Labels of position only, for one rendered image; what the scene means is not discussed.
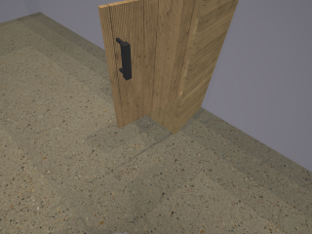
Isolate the handle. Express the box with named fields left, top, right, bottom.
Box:
left=116, top=37, right=132, bottom=80

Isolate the cupboard door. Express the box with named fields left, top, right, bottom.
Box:
left=97, top=0, right=200, bottom=129

